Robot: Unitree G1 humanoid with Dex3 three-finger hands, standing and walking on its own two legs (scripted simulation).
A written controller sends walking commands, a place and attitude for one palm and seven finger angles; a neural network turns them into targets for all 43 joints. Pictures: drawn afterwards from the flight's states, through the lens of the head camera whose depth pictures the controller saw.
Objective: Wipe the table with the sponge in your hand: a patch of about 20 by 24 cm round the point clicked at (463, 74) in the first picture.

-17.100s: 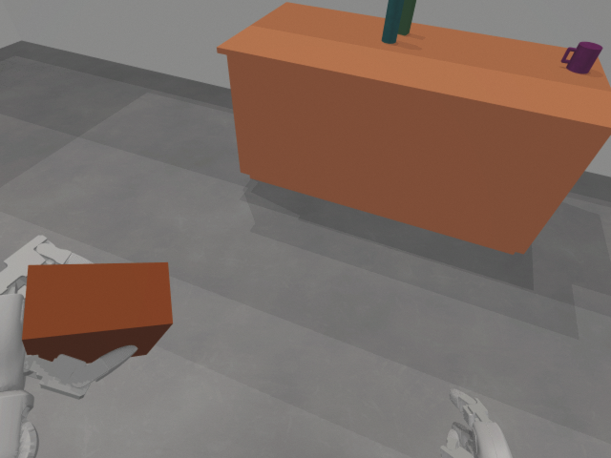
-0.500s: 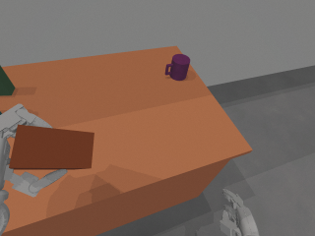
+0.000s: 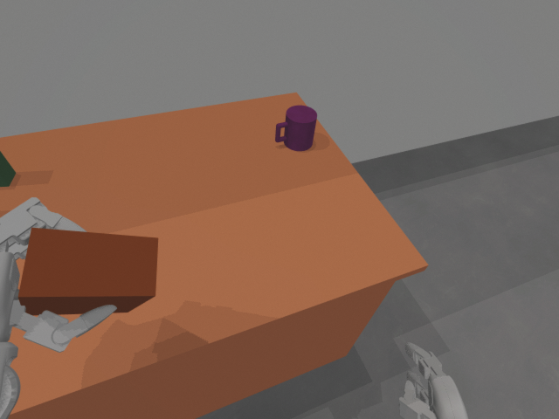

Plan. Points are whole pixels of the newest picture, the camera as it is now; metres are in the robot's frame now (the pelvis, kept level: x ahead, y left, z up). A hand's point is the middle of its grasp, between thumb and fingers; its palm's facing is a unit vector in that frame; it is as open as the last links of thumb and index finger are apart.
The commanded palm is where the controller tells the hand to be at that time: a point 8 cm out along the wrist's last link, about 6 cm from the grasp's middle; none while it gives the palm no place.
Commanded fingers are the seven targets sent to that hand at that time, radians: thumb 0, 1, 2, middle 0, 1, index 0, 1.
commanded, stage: shuffle to correct the standing spot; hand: left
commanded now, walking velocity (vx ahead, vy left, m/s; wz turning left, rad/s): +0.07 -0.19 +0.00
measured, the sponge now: (106, 278) +0.23 +0.22 +0.13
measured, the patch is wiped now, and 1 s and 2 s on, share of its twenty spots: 0.00 0.00 0.00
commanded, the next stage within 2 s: come to a stop and stand still in 0.34 s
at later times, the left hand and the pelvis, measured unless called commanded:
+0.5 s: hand (144, 260) +0.24 +0.18 +0.16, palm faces +0.30 -0.85 -0.43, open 10.2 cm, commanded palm +0.18 +0.22 +0.17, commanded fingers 0.00 0.10 1.30 -1.20 -1.60 -1.20 -1.60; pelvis +0.02 -0.06 -0.01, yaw -1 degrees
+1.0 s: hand (44, 237) +0.24 +0.27 +0.19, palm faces +0.50 -0.74 -0.45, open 10.2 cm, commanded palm +0.14 +0.25 +0.17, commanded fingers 0.00 0.10 1.30 -1.20 -1.60 -1.20 -1.60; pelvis -0.02 -0.03 +0.00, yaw +0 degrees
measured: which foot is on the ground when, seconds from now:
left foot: down 0.00-1.00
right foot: down 0.00-1.00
